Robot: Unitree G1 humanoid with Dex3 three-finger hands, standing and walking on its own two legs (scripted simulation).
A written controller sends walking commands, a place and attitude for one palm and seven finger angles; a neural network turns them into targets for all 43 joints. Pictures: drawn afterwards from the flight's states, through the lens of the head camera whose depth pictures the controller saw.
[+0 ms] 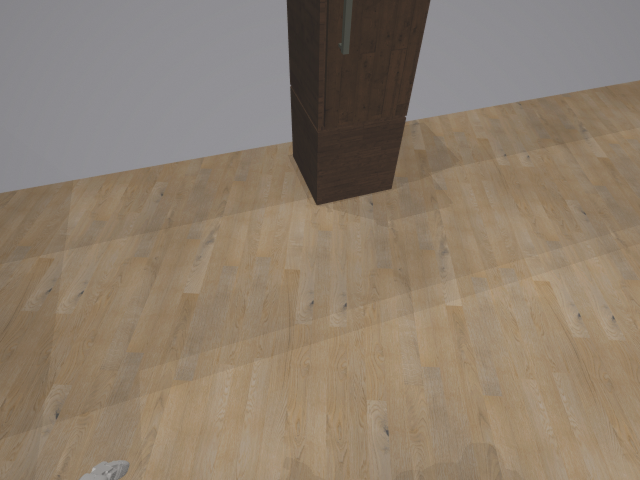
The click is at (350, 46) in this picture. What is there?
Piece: cupboard door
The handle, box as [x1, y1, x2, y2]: [338, 0, 352, 54]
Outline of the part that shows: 352,0 344,0 342,41 338,44 343,54 348,53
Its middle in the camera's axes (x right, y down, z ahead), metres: +0.07 -0.67 +1.20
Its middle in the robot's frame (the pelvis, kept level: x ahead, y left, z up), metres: +1.35 -0.01 +0.03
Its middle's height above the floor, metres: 0.80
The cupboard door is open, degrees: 0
